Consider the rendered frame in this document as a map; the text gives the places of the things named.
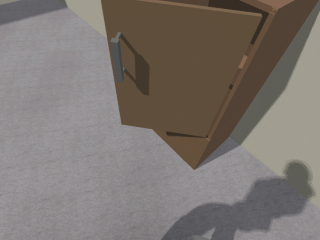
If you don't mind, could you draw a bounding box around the handle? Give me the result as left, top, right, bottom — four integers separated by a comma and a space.
110, 32, 125, 82

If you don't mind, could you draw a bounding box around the cupboard door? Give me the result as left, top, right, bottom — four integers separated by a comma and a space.
101, 0, 262, 137

